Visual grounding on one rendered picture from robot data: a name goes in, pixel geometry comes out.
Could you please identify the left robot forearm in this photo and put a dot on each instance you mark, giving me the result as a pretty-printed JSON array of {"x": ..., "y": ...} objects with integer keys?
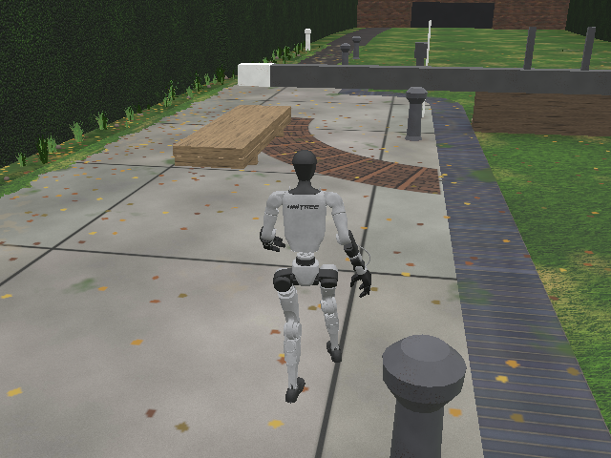
[{"x": 264, "y": 241}]

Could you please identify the right robot thigh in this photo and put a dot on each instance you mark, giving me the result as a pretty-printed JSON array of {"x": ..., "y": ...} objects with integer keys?
[{"x": 328, "y": 277}]

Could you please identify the robot right hand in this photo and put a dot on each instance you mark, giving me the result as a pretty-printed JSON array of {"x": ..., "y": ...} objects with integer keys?
[{"x": 366, "y": 279}]

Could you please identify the robot left hand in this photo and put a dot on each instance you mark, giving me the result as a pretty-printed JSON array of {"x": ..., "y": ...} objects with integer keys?
[{"x": 278, "y": 242}]

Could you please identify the robot right foot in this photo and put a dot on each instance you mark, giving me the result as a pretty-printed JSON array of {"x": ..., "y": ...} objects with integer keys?
[{"x": 336, "y": 355}]

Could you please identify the right robot upper arm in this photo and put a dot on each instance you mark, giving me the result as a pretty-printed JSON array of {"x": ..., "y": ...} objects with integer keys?
[{"x": 334, "y": 201}]

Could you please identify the right robot forearm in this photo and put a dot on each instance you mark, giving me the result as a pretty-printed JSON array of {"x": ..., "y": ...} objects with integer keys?
[{"x": 354, "y": 256}]

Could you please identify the left robot upper arm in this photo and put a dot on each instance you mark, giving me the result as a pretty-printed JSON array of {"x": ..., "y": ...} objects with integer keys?
[{"x": 271, "y": 212}]

